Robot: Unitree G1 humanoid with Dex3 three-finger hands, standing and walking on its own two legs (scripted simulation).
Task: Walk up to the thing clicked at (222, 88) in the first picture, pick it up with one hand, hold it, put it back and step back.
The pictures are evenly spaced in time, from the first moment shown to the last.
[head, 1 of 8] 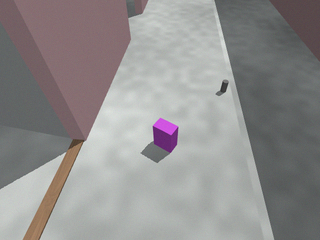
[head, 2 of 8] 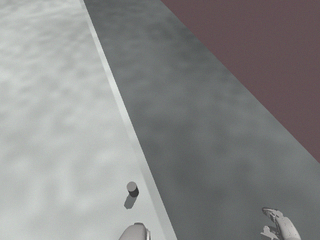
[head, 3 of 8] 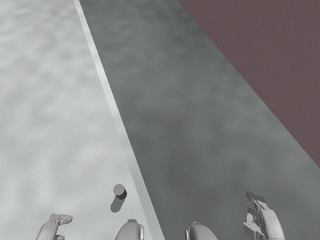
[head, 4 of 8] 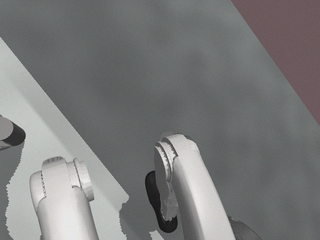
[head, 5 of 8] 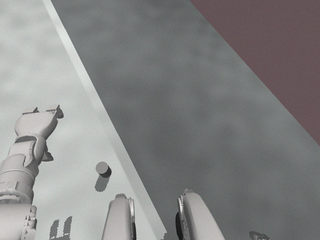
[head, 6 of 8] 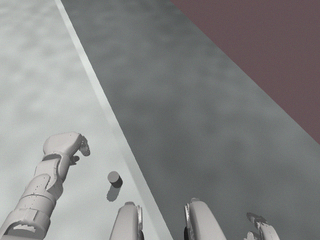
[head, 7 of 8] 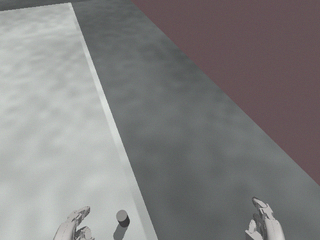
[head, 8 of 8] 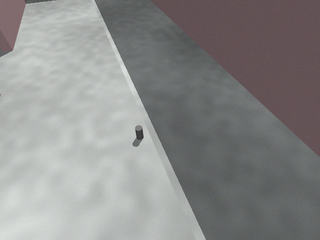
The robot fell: no
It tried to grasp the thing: yes
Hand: left
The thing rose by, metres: 0.00
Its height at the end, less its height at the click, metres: +0.00
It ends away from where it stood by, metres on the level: 0.00
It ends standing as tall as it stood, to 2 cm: yes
